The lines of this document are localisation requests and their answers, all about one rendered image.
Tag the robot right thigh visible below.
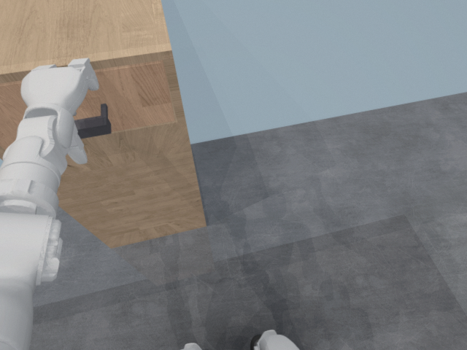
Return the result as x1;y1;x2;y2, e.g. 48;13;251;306
254;335;300;350

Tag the handle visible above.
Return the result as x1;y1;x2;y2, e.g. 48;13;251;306
74;104;112;139

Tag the robot right shin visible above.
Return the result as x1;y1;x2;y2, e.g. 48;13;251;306
258;330;277;342

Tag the drawer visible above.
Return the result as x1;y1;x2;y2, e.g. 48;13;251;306
0;60;175;150

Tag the left robot hand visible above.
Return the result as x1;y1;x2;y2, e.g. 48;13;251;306
20;58;99;164

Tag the left robot upper arm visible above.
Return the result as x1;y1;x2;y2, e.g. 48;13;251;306
0;212;63;350

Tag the cabinet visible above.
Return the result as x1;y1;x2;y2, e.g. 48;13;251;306
0;0;207;249

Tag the robot left forearm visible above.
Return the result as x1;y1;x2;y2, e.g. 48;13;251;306
0;103;74;219

